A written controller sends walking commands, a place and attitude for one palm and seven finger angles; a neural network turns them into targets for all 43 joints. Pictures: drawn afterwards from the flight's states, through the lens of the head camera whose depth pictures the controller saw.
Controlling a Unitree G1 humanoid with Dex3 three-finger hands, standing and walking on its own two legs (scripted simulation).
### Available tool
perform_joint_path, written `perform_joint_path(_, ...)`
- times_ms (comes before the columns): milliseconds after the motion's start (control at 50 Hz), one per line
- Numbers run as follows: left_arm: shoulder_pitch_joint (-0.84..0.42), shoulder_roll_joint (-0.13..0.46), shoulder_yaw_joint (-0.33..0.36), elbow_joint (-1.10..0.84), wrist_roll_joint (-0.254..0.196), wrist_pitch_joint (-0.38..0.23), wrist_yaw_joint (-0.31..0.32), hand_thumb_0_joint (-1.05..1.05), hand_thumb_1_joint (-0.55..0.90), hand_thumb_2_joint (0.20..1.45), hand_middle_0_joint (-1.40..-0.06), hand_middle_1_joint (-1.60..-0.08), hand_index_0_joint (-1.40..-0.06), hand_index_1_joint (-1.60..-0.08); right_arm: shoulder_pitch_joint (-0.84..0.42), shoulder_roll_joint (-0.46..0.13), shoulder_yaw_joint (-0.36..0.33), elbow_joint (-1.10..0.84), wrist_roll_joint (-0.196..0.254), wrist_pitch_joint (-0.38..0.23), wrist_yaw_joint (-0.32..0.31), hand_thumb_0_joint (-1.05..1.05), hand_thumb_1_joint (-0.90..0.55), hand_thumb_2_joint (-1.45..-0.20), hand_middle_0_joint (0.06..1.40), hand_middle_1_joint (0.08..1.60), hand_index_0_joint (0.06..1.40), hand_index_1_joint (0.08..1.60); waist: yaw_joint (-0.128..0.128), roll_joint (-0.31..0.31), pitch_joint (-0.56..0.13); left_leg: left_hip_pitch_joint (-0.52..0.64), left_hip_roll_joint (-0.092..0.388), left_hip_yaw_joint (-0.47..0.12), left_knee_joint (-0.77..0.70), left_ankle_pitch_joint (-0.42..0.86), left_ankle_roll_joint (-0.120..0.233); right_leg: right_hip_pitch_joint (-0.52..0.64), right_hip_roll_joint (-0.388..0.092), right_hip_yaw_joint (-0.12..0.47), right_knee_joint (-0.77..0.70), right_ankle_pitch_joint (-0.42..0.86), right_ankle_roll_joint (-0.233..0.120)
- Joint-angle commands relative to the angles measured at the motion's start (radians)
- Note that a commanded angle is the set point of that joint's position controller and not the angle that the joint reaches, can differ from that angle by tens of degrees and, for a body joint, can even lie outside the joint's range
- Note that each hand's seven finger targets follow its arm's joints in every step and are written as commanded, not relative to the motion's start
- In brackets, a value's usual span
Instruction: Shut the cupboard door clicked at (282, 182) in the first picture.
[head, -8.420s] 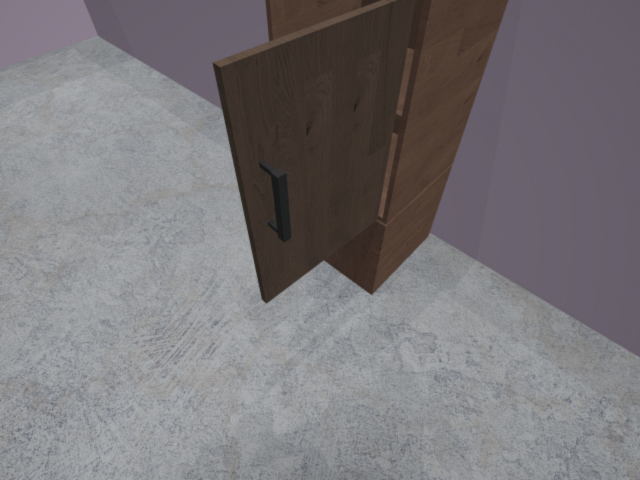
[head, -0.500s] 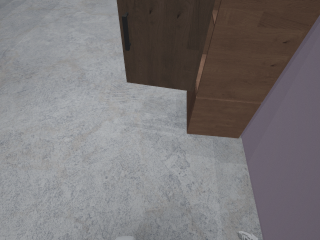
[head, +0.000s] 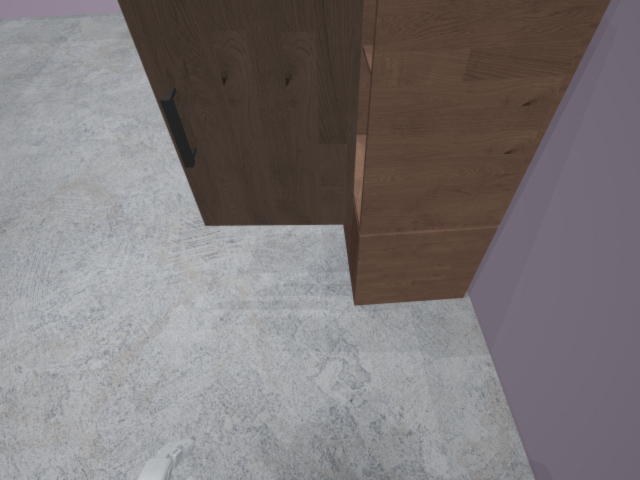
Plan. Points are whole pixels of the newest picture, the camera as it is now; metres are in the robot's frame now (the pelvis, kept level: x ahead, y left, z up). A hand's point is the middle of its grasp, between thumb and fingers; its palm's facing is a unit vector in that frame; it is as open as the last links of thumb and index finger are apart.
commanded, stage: take the last steps up to it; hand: left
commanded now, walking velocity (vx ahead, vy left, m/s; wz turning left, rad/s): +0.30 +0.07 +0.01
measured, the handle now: (181, 128) +0.77 +0.31 +0.00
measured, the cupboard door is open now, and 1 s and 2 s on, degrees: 86 86 86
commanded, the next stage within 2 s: come to a stop and stand still in 0.56 s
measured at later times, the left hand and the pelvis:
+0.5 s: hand out of the picture +0.15 +0.25 -0.17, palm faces +0.05 -0.99 -0.14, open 7.4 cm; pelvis +0.18 +0.07 +0.01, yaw -2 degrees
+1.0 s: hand (207, 331) +0.38 +0.22 -0.16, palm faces -0.02 -0.98 -0.18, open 7.4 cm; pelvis +0.28 +0.05 +0.01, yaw +0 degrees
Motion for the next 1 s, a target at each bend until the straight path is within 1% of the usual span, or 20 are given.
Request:
perform_joint_path(0,0.148,0.114,0.031,0.002,-0.006,-0.01,0.024,0.0,0.9,0.9,-0.2,-0.3,-0.2,-0.3,-0.044,-0.045,-0.015,-0.096,-0.004,-0.018,0.0,0.0,-0.9,-0.9,0.2,0.3,0.2,0.3,0.049,-0.13,-0.025,-0.27,0.103,-0.078,0.095,0.161,-0.026,0.131,-0.284,0.294,-0.45,0.025,-0.087)
perform_joint_path(80,0.185,0.115,0.034,0.042,-0.002,-0.029,0.019,0.0,0.9,0.9,-0.2,-0.3,-0.2,-0.3,-0.044,-0.008,-0.013,-0.093,-0.003,-0.011,0.012,0.0,-0.9,-0.9,0.2,0.3,0.2,0.3,0.045,-0.111,-0.06,-0.226,0.086,-0.02,-0.122,0.212,-0.049,0.164,-0.238,0.197,-0.457,0.125,-0.091)
perform_joint_path(220,0.248,0.147,0.043,0.1,0.007,-0.022,0.012,0.0,0.9,0.9,-0.2,-0.3,-0.2,-0.3,-0.189,-0.011,-0.018,-0.161,-0.003,-0.034,0.026,0.0,-0.9,-0.9,0.2,0.3,0.2,0.3,0.084,-0.165,-0.018,-0.193,0.049,0.018,-0.39,0.219,-0.038,0.22,-0.259,0.197,-0.405,0.081,-0.087)
perform_joint_path(260,0.251,0.147,0.043,0.111,0.007,-0.016,0.012,0.0,0.9,0.9,-0.2,-0.3,-0.2,-0.3,-0.179,-0.025,-0.019,-0.16,-0.005,-0.04,0.023,0.0,-0.9,-0.9,0.2,0.3,0.2,0.3,0.063,-0.14,0.003,-0.082,0.03,0.041,-0.474,0.248,-0.032,0.154,-0.25,0.186,-0.355,0.06,-0.065)
perform_joint_path(300,0.226,0.126,0.037,0.104,0.004,-0.01,0.01,0.0,0.9,0.9,-0.2,-0.3,-0.2,-0.3,-0.036,-0.079,-0.028,-0.114,-0.008,-0.055,0.01,0.0,-0.9,-0.9,0.2,0.3,0.2,0.3,-0.011,-0.025,-0.04,0.186,0.023,0.031,-0.573,0.249,-0.007,0.024,-0.177,0.112,-0.139,0.123,-0.024)
perform_joint_path(320,0.241,0.083,0.028,0.086,-0.001,-0.007,0.005,0.0,0.9,0.9,-0.2,-0.3,-0.2,-0.3,0.085,-0.171,-0.048,-0.084,-0.019,-0.062,-0.003,0.0,-0.9,-0.9,0.2,0.3,0.2,0.3,-0.051,0.174,-0.115,0.35,0.216,-0.215,-0.626,0.223,0.07,-0.132,-0.063,0.021,0.126,-0.024,0.022)
perform_joint_path(340,0.212,0.058,0.013,0.053,-0.005,-0.011,0.005,0.0,0.9,0.9,-0.2,-0.3,-0.2,-0.3,0.174,-0.233,-0.059,-0.075,-0.019,-0.053,-0.017,0.0,-0.9,-0.9,0.2,0.3,0.2,0.3,-0.074,0.29,-0.162,0.422,0.39,-0.448,-0.734,0.269,0.177,-0.275,0.021,-0.008,0.413,-0.321,0.05)
perform_joint_path(360,0.146,0.076,0.013,0.032,-0.001,-0.01,0.009,0.0,0.9,0.9,-0.2,-0.3,-0.2,-0.3,0.16,-0.222,-0.054,-0.083,-0.01,-0.043,-0.025,0.0,-0.9,-0.9,0.2,0.3,0.2,0.3,-0.069,0.166,-0.106,0.356,0.415,-0.438,-0.741,0.297,0.21,-0.317,-0.026,0.083,0.545,-0.305,0.034)
perform_joint_path(440,0.183,0.045,0.016,0.076,0.01,0.017,-0.001,0.0,0.9,0.9,-0.2,-0.3,-0.2,-0.3,-0.032,-0.102,-0.01,-0.131,-0.004,-0.063,-0.033,0.0,-0.9,-0.9,0.2,0.3,0.2,0.3,0.032,0.079,-0.007,0.089,0.296,-0.212,-0.819,0.339,0.146,-0.257,-0.092,0.126,0.571,-0.09,0.056)
perform_joint_path(540,0.173,0.025,0.011,0.067,0.007,0.034,0.002,0.0,0.9,0.9,-0.2,-0.3,-0.2,-0.3,-0.015,-0.088,-0.008,-0.108,-0.004,-0.074,-0.037,0.0,-0.9,-0.9,0.2,0.3,0.2,0.3,0.053,0.043,-0.068,0.147,0.253,-0.077,-0.791,0.624,0.154,-0.197,-0.078,0.092,0.378,-0.018,0.073)
perform_joint_path(660,0.07,0.035,0.001,0.027,0.006,0.038,0.009,0.0,0.9,0.9,-0.2,-0.3,-0.2,-0.3,-0.001,-0.083,0.002,-0.08,-0.009,-0.053,-0.04,0.0,-0.9,-0.9,0.2,0.3,0.2,0.3,0.035,0.079,-0.001,0.105,0.248,-0.069,-0.726,0.697,0.153,-0.064,-0.044,0.058,0.09,-0.027,0.06)
perform_joint_path(700,0.127,0.038,-0.001,0.049,0.003,0.038,0.016,0.0,0.9,0.9,-0.2,-0.3,-0.2,-0.3,-0.025,-0.081,0.007,-0.074,-0.004,-0.044,-0.046,0.0,-0.9,-0.9,0.2,0.3,0.2,0.3,0.071,0.041,-0.043,0.083,0.212,-0.028,-0.627,0.759,0.097,0.102,-0.021,0.058,-0.058,0.111,0.065)
perform_joint_path(720,0.178,0.065,0.003,0.066,0.002,0.033,0.022,0.0,0.9,0.9,-0.2,-0.3,-0.2,-0.3,-0.033,-0.069,0.009,-0.073,0.004,-0.04,-0.047,0.0,-0.9,-0.9,0.2,0.3,0.2,0.3,0.095,-0.017,-0.072,0.048,0.164,-0.008,-0.562,0.67,0.047,0.207,-0.043,0.093,-0.157,0.292,0.068)
perform_joint_path(740,0.211,0.118,0.008,0.08,0.0,0.026,0.03,0.0,0.9,0.9,-0.2,-0.3,-0.2,-0.3,-0.02,-0.051,0.01,-0.077,0.014,-0.034,-0.045,0.0,-0.9,-0.9,0.2,0.3,0.2,0.3,0.092,-0.102,-0.11,-0.039,0.095,0.008,-0.521,0.447,-0.006,0.314,-0.134,0.228,-0.157,0.588,0.031)
perform_joint_path(760,0.198,0.169,0.008,0.083,-0.004,0.026,0.036,0.0,0.9,0.9,-0.2,-0.3,-0.2,-0.3,0.012,-0.042,0.011,-0.074,0.022,-0.017,-0.038,0.0,-0.9,-0.9,0.2,0.3,0.2,0.3,0.066,-0.156,-0.092,-0.066,0.043,0.02,-0.518,0.184,-0.039,0.291,-0.265,0.304,-0.173,0.739,-0.048)
perform_joint_path(780,0.161,0.188,0.004,0.074,-0.006,0.032,0.035,0.0,0.9,0.9,-0.2,-0.3,-0.2,-0.3,0.057,-0.029,0.007,-0.052,0.024,-0.003,-0.036,0.0,-0.9,-0.9,0.2,0.3,0.2,0.3,0.039,-0.142,-0.09,-0.004,0.029,0.017,-0.507,0.052,-0.044,0.211,-0.319,0.286,-0.195,0.708,-0.09)
perform_joint_path(800,0.12,0.176,0.003,0.059,-0.007,0.039,0.04,0.0,0.9,0.9,-0.2,-0.3,-0.2,-0.3,0.071,-0.008,0.008,-0.042,0.023,0.007,-0.036,0.0,-0.9,-0.9,0.2,0.3,0.2,0.3,0.027,-0.112,-0.079,0.027,0.031,0.007,-0.517,0.094,-0.042,0.165,-0.294,0.268,-0.174,0.691,-0.09)
perform_joint_path(840,0.112,0.152,0.008,0.059,-0.014,0.037,0.053,0.0,0.9,0.9,-0.2,-0.3,-0.2,-0.3,0.081,-0.035,0.004,-0.026,0.02,0.016,-0.041,0.0,-0.9,-0.9,0.2,0.3,0.2,0.3,0.035,-0.217,-0.173,0.049,0.053,0.003,-0.524,0.277,-0.044,0.256,-0.231,0.214,-0.115,0.799,-0.057)
perform_joint_path(900,0.126,0.165,0.02,0.056,-0.012,0.047,0.061,0.0,0.9,0.9,-0.2,-0.3,-0.2,-0.3,0.056,-0.057,-0.01,-0.039,0.019,0.021,-0.045,0.0,-0.9,-0.9,0.2,0.3,0.2,0.3,0.053,-0.105,-0.192,0.053,0.054,0.015,-0.485,0.463,-0.052,0.279,-0.233,0.202,-0.05,0.928,-0.052)
perform_joint_path(980,0.112,0.175,0.033,0.051,-0.005,0.056,0.065,0.0,0.9,0.9,-0.2,-0.3,-0.2,-0.3,0.02,-0.036,-0.02,-0.073,0.019,0.035,-0.042,0.0,-0.9,-0.9,0.2,0.3,0.2,0.3,0.056,-0.116,-0.182,0.024,0.031,0.021,-0.445,0.27,-0.057,0.259,-0.267,0.231,-0.086,0.88,-0.084)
